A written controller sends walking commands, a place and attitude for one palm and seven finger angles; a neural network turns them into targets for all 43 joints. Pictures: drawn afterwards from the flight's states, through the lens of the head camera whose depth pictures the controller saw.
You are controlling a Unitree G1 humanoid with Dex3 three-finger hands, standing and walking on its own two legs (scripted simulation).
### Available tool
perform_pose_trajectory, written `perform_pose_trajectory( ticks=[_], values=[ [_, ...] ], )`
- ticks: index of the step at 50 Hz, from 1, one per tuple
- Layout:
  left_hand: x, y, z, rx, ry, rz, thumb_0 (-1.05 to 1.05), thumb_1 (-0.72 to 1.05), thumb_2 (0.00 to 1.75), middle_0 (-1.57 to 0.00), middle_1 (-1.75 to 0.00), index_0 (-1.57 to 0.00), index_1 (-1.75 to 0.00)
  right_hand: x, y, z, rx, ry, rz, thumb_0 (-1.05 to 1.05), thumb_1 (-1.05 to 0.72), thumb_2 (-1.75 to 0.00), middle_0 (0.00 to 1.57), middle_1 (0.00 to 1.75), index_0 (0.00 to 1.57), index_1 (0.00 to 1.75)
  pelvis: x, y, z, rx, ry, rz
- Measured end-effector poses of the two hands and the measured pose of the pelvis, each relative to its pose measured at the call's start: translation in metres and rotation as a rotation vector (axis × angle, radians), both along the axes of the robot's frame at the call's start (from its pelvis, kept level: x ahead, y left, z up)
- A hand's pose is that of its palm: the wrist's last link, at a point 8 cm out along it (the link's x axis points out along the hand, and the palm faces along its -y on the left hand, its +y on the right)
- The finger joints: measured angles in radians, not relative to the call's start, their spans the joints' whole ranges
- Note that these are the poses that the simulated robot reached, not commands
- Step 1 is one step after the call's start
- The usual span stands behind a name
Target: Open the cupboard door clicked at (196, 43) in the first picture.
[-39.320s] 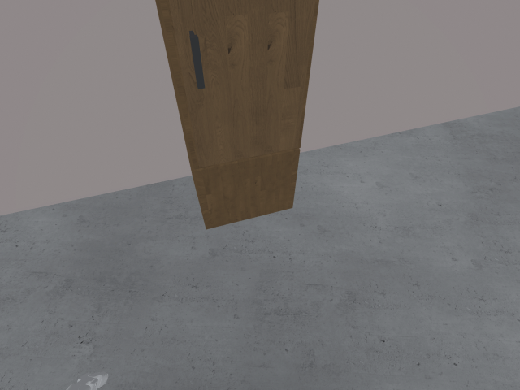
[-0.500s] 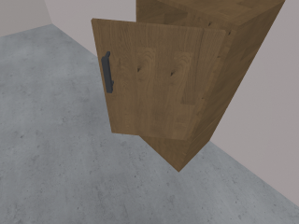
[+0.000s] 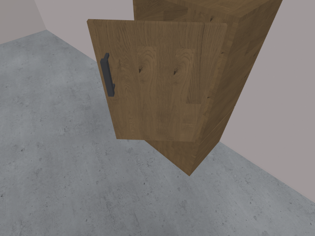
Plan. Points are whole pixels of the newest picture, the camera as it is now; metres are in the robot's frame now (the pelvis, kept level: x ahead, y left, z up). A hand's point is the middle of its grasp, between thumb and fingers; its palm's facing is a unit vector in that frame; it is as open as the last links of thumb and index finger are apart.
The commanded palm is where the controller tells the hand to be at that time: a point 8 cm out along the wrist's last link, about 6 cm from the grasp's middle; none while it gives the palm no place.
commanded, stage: look again from close up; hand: left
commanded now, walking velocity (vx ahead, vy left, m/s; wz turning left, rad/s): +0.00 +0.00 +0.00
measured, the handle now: (109, 75) +0.60 +0.20 +0.08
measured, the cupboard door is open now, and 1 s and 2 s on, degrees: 41 41 41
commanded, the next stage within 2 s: shuffle to correct the standing spot in 0.32 s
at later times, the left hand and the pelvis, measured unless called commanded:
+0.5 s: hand out of the picture -0.04 +0.17 -0.18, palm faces +0.03 -0.98 -0.18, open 7.3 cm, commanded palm none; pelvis -0.02 +0.00 +0.00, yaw +0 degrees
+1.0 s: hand out of the picture +0.03 +0.17 -0.18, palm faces +0.07 -0.99 -0.14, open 7.3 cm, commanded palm none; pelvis +0.05 +0.01 -0.01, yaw +0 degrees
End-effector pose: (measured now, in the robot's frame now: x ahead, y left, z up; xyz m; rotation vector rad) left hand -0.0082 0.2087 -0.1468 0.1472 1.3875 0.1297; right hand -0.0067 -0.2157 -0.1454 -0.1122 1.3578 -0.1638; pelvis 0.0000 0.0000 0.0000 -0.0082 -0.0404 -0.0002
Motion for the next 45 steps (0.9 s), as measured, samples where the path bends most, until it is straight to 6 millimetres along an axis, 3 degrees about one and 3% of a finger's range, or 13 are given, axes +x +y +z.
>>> perform_pose_trajectory(
  ticks=[15, 24, 33, 39, 45],
  values=[
    [-0.018, 0.019, 0.004, 0.022, -0.045, 0.013, 0.00, 0.91, 0.90, -0.20, -0.29, -0.20, -0.30, -0.010, 0.002, 0.003, 0.000, -0.044, 0.022, 0.01, -0.92, -0.90, 0.20, 0.30, 0.20, 0.30, -0.021, 0.006, 0.000, 0.010, 0.001, 0.004],
    [-0.037, 0.012, 0.002, 0.000, 0.001, 0.027, 0.00, 0.91, 0.90, -0.20, -0.29, -0.20, -0.30, -0.022, 0.002, 0.004, 0.000, -0.004, 0.020, 0.01, -0.91, -0.90, 0.20, 0.30, 0.20, 0.30, -0.023, 0.004, 0.001, 0.007, 0.011, 0.005],
    [-0.045, 0.003, -0.007, -0.048, 0.041, 0.062, 0.00, 0.91, 0.90, -0.20, -0.30, -0.20, -0.30, -0.026, 0.005, 0.005, -0.012, 0.044, 0.014, 0.00, -0.91, -0.90, 0.20, 0.30, 0.20, 0.30, -0.012, 0.006, -0.001, -0.003, 0.017, 0.004],
    [-0.034, 0.005, -0.013, -0.067, 0.063, 0.063, 0.00, 0.91, 0.90, -0.20, -0.30, -0.20, -0.30, -0.016, 0.013, 0.004, -0.017, 0.042, -0.005, 0.00, -0.91, -0.90, 0.20, 0.30, 0.20, 0.30, 0.006, 0.012, -0.005, -0.003, 0.016, -0.002],
    [0.003, 0.009, -0.009, -0.048, 0.031, 0.040, 0.00, 0.91, 0.90, -0.20, -0.29, -0.20, -0.30, 0.001, 0.020, 0.000, 0.008, 0.043, -0.028, 0.00, -0.91, -0.90, 0.20, 0.30, 0.20, 0.30, 0.029, 0.011, -0.005, 0.005, 0.025, -0.012]
  ],
)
